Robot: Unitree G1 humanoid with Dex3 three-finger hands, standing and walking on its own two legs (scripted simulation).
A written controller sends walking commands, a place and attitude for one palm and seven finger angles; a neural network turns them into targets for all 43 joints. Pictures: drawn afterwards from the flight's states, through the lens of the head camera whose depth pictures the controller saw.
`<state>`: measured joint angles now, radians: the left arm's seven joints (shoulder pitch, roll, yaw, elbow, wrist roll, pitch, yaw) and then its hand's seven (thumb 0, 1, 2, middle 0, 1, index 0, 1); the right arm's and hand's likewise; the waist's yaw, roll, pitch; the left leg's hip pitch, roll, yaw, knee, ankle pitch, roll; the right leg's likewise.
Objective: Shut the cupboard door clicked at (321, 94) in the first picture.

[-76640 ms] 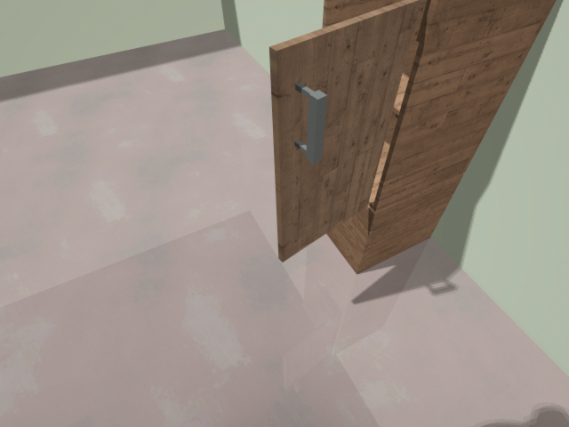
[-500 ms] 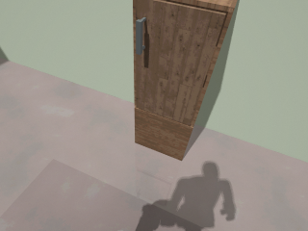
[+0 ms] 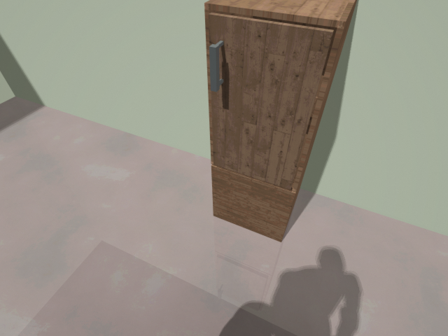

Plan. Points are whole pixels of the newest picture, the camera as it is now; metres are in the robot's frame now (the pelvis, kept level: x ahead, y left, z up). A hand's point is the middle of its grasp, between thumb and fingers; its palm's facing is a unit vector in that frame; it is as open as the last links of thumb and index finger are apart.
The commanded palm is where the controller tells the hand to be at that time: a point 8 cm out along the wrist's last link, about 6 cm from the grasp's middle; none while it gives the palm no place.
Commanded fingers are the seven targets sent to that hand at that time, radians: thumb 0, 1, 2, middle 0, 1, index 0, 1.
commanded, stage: let the arm hang, fingers relaxed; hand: left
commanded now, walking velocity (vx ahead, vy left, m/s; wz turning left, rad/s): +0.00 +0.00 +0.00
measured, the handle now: (217, 66) +0.83 +0.06 +0.12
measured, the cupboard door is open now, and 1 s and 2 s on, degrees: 0 0 0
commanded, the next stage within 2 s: look to check the result in 0.30 s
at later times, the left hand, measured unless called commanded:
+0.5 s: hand out of the picture -0.02 +0.15 -0.17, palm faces +0.04 -0.98 -0.18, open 7.4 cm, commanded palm none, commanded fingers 0.00 0.90 0.90 -0.20 -0.30 -0.20 -0.30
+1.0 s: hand out of the picture +0.01 +0.15 -0.17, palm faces +0.03 -0.99 -0.16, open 7.4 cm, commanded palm none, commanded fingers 0.00 0.90 0.90 -0.20 -0.30 -0.20 -0.30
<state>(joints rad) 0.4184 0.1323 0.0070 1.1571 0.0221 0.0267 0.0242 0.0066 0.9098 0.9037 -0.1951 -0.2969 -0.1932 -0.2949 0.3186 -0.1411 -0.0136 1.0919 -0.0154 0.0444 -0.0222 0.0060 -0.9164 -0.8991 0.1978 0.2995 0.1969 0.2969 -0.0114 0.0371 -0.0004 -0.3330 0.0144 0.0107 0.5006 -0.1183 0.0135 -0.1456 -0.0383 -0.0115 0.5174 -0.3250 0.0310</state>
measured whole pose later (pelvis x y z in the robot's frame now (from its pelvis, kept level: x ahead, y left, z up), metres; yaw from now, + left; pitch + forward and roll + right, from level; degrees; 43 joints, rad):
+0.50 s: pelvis +0.01 -0.01 +0.00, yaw +0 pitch -2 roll -1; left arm 0.35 0.13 0.02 1.14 0.02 0.01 0.03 0.00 0.91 0.90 -0.20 -0.30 -0.19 -0.30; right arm 0.31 -0.13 -0.01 1.11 -0.01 0.03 -0.03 0.00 -0.91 -0.90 0.20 0.30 0.20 0.30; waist -0.02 0.02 0.04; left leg -0.31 0.02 0.00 0.46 -0.11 0.00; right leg -0.12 -0.03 -0.02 0.47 -0.31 0.03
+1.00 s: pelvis +0.04 -0.01 +0.01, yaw +0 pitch -2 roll +0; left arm 0.32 0.13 0.01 1.14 0.02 0.00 0.03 0.00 0.91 0.90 -0.20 -0.30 -0.19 -0.30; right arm 0.26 -0.15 -0.01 1.12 -0.01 0.02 -0.03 0.00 -0.91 -0.90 0.20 0.30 0.20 0.30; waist -0.01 0.00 0.05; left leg -0.28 0.02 0.01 0.46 -0.14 0.00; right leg -0.07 -0.03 -0.01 0.43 -0.32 0.03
